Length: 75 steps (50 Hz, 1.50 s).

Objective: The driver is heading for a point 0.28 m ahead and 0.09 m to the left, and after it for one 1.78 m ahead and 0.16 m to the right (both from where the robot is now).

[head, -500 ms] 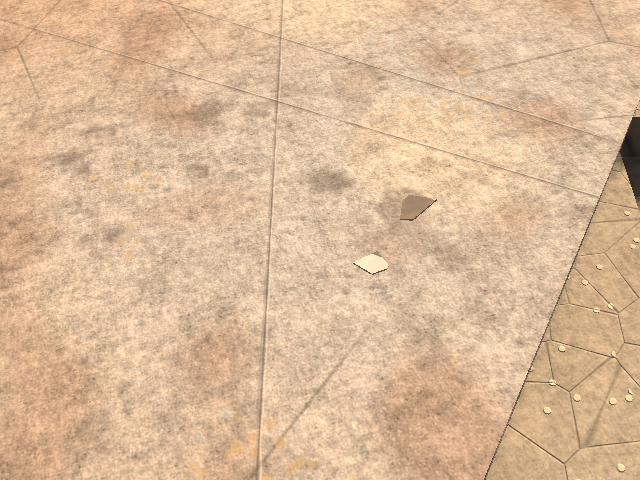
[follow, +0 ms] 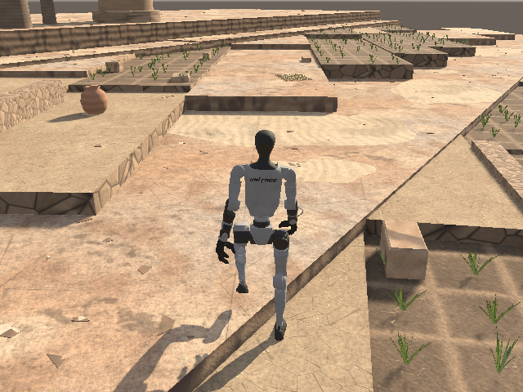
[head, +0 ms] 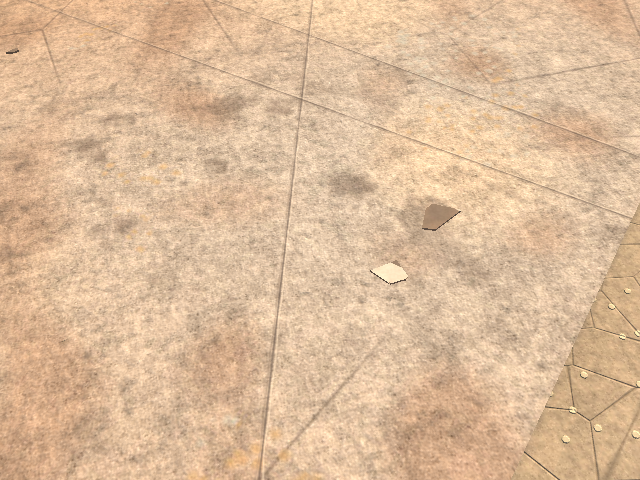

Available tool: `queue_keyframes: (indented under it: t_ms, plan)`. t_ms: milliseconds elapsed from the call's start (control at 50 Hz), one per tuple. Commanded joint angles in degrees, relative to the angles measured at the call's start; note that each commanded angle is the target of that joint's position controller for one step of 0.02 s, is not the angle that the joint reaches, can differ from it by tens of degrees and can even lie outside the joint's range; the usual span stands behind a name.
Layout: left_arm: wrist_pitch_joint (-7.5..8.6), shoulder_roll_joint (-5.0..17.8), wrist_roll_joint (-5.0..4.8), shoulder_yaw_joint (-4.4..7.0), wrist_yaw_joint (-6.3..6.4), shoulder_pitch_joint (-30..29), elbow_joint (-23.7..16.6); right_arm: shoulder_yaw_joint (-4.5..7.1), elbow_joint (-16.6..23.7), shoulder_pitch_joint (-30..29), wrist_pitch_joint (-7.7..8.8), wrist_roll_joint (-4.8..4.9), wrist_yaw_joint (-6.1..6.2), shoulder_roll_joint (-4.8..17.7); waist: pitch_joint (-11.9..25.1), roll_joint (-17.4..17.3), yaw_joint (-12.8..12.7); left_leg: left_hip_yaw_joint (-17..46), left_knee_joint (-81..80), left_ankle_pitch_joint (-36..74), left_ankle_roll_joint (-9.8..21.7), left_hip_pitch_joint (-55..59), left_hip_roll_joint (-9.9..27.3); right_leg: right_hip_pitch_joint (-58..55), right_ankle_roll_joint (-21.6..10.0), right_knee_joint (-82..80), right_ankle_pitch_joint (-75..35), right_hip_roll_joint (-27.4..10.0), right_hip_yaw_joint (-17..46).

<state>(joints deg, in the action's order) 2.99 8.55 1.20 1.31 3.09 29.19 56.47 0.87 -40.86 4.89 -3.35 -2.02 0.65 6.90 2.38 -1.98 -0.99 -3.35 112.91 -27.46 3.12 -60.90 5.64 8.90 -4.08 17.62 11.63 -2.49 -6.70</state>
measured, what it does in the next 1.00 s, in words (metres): climbs: left foot 0.14 m higher, then right foot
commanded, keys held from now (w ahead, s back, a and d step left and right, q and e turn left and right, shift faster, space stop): w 1.00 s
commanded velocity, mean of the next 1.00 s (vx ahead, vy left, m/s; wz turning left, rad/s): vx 0.46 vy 0.00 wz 0.00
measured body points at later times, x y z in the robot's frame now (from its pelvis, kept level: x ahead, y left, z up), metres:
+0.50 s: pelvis +0.21 +0.12 +0.13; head +0.21 +0.15 +0.58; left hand +0.37 +0.33 +0.01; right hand +0.18 -0.11 +0.00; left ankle +0.14 +0.18 -0.61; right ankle +0.34 -0.02 -0.50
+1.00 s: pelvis +0.51 +0.13 +0.13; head +0.53 +0.13 +0.58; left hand +0.50 +0.38 -0.01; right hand +0.64 -0.11 +0.01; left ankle +0.56 +0.29 -0.53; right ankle +0.48 +0.08 -0.61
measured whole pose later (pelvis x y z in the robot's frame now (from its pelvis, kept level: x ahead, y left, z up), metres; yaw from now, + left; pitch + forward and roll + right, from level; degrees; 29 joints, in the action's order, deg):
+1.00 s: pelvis +0.51 +0.13 +0.13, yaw +0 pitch +1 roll -1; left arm 5.2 11.1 0.9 2.8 -0.7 23.5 54.2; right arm 2.5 -45.9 11.8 3.3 -2.1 -1.5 12.4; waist -0.5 -1.6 -1.3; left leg 1.4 62.9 -10.3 3.3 -36.1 6.0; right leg 5.1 -6.5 15.6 11.7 6.0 -5.5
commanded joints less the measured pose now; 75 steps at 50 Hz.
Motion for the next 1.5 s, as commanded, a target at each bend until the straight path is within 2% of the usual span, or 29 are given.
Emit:
queue_keyframes:
  t_ms: [20, 100, 160, 180, 200, 220, 240, 280, 340, 440, 520, 600, 660, 720, 740, 760, 780, 800, 840, 880, 980, 1140, 1200, 1240, 1260, 1280, 1300, 1360, 1500]
  plan:
    - [1.35, 8.0, 0.47, 2.13, 0.13, 1.9, -2.1, -0.11, 7.1, -8.4, 1.14, 0.29, -0.88, -0.2, -6.6, 7.8, 0.6, 0.2, -4.9, 0.9, 0.2, -12.6, 2.7, -5.2, -11.3, -16.3, 23.1, -15.8, 17.9]
    - [1.8, 9.5, 0.1, 3.05, -0.12, 0.3, -3.4, -1.33, 9.4, -8.9, 1.25, 0.79, -1.39, -1.1, -4.6, 9.0, 0.6, -1.9, -26.1, -5.5, 2.5, 5.2, 2.7, -2.6, -9.4, -19.0, 7.2, -14.7, 9.3]
    - [1.6, 12.6, -0.66, 3.78, -2.73, -2.5, -4.8, -0.18, 6.8, 3.2, 1.87, 1.17, -0.61, 1.9, 1.8, 12.3, 4.6, -9.4, -41.5, -14.2, 5.3, 32.6, -6.3, 2.3, -9.6, -9.1, -26.6, -13.3, 2.6]
    - [1.63, 11.5, -0.74, 3.41, -3.78, -2.9, -4.3, 1.34, 3.4, 14.1, 2.75, 1.71, 0.09, 4.9, 6.5, 10.9, 10.1, -5.2, -48.9, -10.8, 6.5, 43.8, -9.7, 2.6, -8.1, 8.9, -46.6, -10.2, 0.0]
    - [1.61, 9.4, -1.48, 3.1, -4.48, -7.4, -7.6, 3.53, 2.1, 23.2, 4.17, -0.05, 0.42, 13.2, 7.3, -3.0, 15.4, 25.7, -73.2, -28.3, 8.8, 48.0, 2.8, 16.4, -3.6, 36.9, -31.8, -4.9, 0.2]
    - [2.27, 6.2, -0.36, 3.72, -6.56, -13.9, -12.9, 5.54, -0.7, 29.1, 4.15, 0.53, 1.4, 21.6, 8.5, -22.2, 16.8, 63.3, -105.6, -46.3, 8.0, 53.1, 10.8, 35.0, -1.5, 56.6, 9.0, 9.0, 14.4]
    - [2.61, 2.1, 1.59, 3.26, -6.95, -10.9, -13.1, 5.23, -0.3, 20.8, 4.8, 1.6, 1.44, 21.2, 3.9, -14.1, 8.6, 67.0, -108.2, -45.9, 5.5, 49.5, 16.6, 41.8, -2.1, 70.0, 4.8, 9.5, 27.9]
    - [1.94, 1.3, 1.83, 2.63, -5.65, -9.9, -14.1, 2.7, -1.6, 8.0, 5.98, 1.25, -0.43, 12.0, -8.8, -6.1, -1.4, 47.0, -96.6, -37.4, 4.8, 33.3, 13.8, 43.9, -2.1, 80.0, -0.7, 3.8, 15.8]
    - [-0.69, 0.7, 0.51, 1.81, -3.69, -8.6, -14.1, 0.53, -6.5, 7.3, 8.28, -0.33, -2.21, 3.1, -8.7, -6.6, -5.3, 20.7, -92.5, -9.3, 2.9, 28.6, 7.6, 42.5, -1.7, 81.5, -3.2, 3.3, 13.9]
    - [-1.89, 5.7, 0.29, 2.44, -5.45, -15.8, -15.9, 2.31, -9.6, 15.8, 9.93, 1.0, -0.35, 7.7, -8.1, -0.4, -1.8, 3.7, -102.4, 18.5, 2.4, 38.7, 2.1, 36.3, 0.1, 51.9, -10.7, 4.4, 8.7]
    - [-1.49, 3.0, 0.07, 1.84, -6.16, -23.0, -16.6, 2.55, -9.3, 22.6, 10.39, 2.0, 1.39, 8.7, -2.5, -1.0, 1.4, 1.0, -102.6, 39.0, 3.4, 59.9, 1.7, 36.0, 2.1, 33.4, -15.7, 3.0, 1.7]
    - [-1.83, 2.3, 0.16, 1.21, -6.38, -31.0, -18.5, 2.57, -10.4, 27.2, 9.53, 1.24, 1.71, 8.6, -5.2, -3.5, 4.7, 1.8, -103.7, 44.3, 4.8, 70.5, 4.4, 35.6, 1.6, 20.0, -13.0, 2.6, -0.6]
    - [-1.29, 3.7, 0.29, 1.43, -6.04, -31.1, -18.5, 2.59, -11.6, 27.4, 9.55, 0.92, 1.95, 10.2, -6.1, -3.3, 3.7, 0.2, -99.2, 67.2, 4.1, 73.0, 6.2, 27.9, -1.9, 13.3, -9.4, 5.1, -3.5]
    - [-0.57, 7.4, 0.33, 2.83, -4.82, -18.2, -13.9, 3.35, -12.6, 27.0, 8.99, 0.33, 2.4, 13.3, -0.2, -5.4, -1.9, 0.2, -82.1, 85.8, 3.2, 75.0, 6.9, 14.9, -5.9, 11.6, -1.6, 8.7, -3.4]
    - [0.18, 8.6, 0.84, 3.44, -4.32, -10.0, -11.6, 3.55, -12.0, 24.7, 8.78, 0.82, 2.11, 14.2, 3.2, -4.9, -6.6, -0.6, -71.7, 78.7, 3.5, 68.0, 6.0, 2.3, -7.7, 8.1, -4.3, 6.8, -0.6]
    - [0.49, 11.9, 2.18, 4.39, -3.66, -1.5, -10.0, 2.9, -10.0, 22.9, 8.96, 1.24, 1.6, 12.4, 9.6, -0.6, -10.0, -1.8, -56.2, 57.1, 4.3, 54.8, 3.3, -13.2, -10.2, 8.9, 2.9, -3.5, 10.3]
    - [0.5, 15.9, 2.9, 5.5, -3.51, -0.4, -9.3, 1.76, -8.4, 28.3, 9.01, 3.21, 0.3, 6.0, 14.0, 15.4, -5.4, -0.5, -32.9, 5.0, 1.6, 29.2, -10.1, -29.6, -20.7, 4.6, 5.5, -21.0, 43.0]
    - [0.22, 12.9, 0.45, 4.92, -3.72, -5.0, -9.9, 3.12, -7.4, 21.1, 9.19, 1.78, 0.5, 11.8, 11.1, 4.9, -5.3, 8.6, -30.1, 2.7, 3.2, 23.8, -8.5, -24.8, -19.0, -1.4, 7.2, -19.2, 46.4]
    - [0.65, 7.9, 0.63, 3.35, -3.8, -11.4, -9.9, 2.9, -5.3, 14.8, 10.05, 2.01, -0.19, 11.3, -1.7, -0.1, -1.7, 7.8, -36.2, 10.8, 3.6, 23.3, -4.0, -10.2, -14.5, -5.0, -2.6, -15.4, 30.5]
    - [1.71, 4.9, 0.33, 2.16, -3.55, -11.1, -8.0, 2.46, -5.8, 17.2, 8.29, 0.25, -1.07, 8.7, -4.0, 1.6, 2.0, 7.0, -41.2, 12.3, 2.3, 28.1, -1.7, -1.9, -10.1, -7.2, -7.8, -10.3, 21.2]
    - [3.56, 8.2, -0.58, 2.29, -3.73, -5.9, -4.9, 2.03, -2.9, 9.8, 6.36, -0.28, -2.51, 7.7, -7.1, 4.2, 2.0, 2.8, -50.7, 19.6, -0.7, 21.7, 1.1, 0.2, -8.5, -10.7, -20.2, -6.8, 12.2]
    - [3.44, 9.8, -0.61, 2.05, -3.47, 0.3, -2.6, 1.08, 2.1, -7.1, 6.74, 1.02, -2.57, 7.0, -7.8, 6.2, -2.7, -1.8, -77.7, 31.3, -0.4, 26.1, -2.1, -8.3, -5.8, -9.7, -28.0, -6.5, 8.1]
    - [3.04, 10.9, -0.15, 2.28, -2.77, -1.1, -2.1, 1.97, 1.7, -4.2, 7.07, 0.68, -2.14, 8.9, -6.8, 6.6, 0.2, -1.4, -81.3, 24.5, 2.5, 30.3, -4.3, -14.4, -5.3, -3.9, -39.6, -9.3, 7.8]
    - [2.34, 12.3, 0.33, 2.72, -2.29, -3.1, -2.1, 3.21, -2.9, 9.2, 7.75, 0.11, -1.21, 11.1, 0.1, 6.0, 6.2, -2.5, -85.3, 21.9, 4.7, 44.4, -7.9, -14.8, -3.6, 11.6, -47.9, -7.7, 5.7]
    - [2.15, 11.5, 0.19, 2.5, -2.22, -2.8, -2.9, 4.18, -5.8, 19.3, 8.33, -1.04, -0.6, 13.7, 6.7, 4.1, 9.6, 1.9, -84.3, 21.1, 6.7, 59.1, -3.6, -6.4, -2.9, 25.5, -36.7, -5.6, 4.6]
    - [1.98, 5.4, -1.77, 1.18, -2.76, 4.2, -4.7, 5.79, -6.1, 25.1, 8.66, -2.6, -0.16, 20.6, 16.8, -8.2, 7.4, 26.4, -84.3, 17.9, 13.1, 77.8, 14.7, 12.0, -0.9, 48.2, -5.9, 1.8, 2.0]
    - [1.99, 7.4, -1.71, 1.76, -3.09, 5.8, -3.8, 5.83, -6.2, 23.8, 7.72, -0.22, -0.8, 19.5, 20.6, -11.4, 6.9, 47.1, -95.7, 13.9, 17.1, 80.8, 19.1, 23.2, -0.6, 59.4, 19.3, 7.9, 7.9]
    - [1.79, 8.2, -0.28, 2.11, -3.62, -6.9, -6.6, 3.51, -5.8, 10.9, 8.03, 0.96, -1.15, 10.9, -0.2, 0.5, 1.8, 23.4, -100.8, 14.6, 10.5, 56.6, 10.9, 25.3, -1.0, 54.1, 5.7, -0.7, 9.4]
    - [-1.33, 6.8, 1.04, 1.78, -4.81, -12.1, -7.7, 3.31, -10.2, 16.9, 9.86, 1.8, -1.07, 10.9, -5.3, -1.0, -0.4, 10.5, -107.3, 25.0, 8.2, 50.7, 5.0, 27.5, 1.9, 42.9, -3.9, -4.6, 6.8]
